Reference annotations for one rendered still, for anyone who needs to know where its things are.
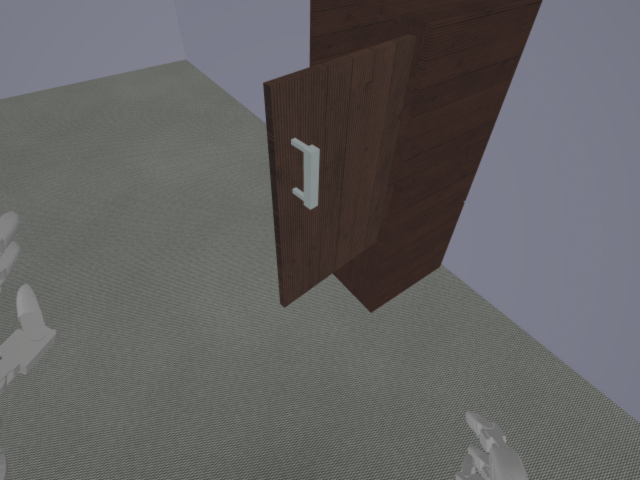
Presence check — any cupboard door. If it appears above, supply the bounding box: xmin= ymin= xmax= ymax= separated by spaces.
xmin=263 ymin=34 xmax=417 ymax=308

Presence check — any right robot hand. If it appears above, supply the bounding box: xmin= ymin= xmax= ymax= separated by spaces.
xmin=455 ymin=411 xmax=528 ymax=480

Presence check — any handle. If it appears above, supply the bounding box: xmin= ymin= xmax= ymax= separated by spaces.
xmin=291 ymin=138 xmax=320 ymax=210

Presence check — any left robot hand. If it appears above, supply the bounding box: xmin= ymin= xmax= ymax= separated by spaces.
xmin=0 ymin=211 xmax=56 ymax=395

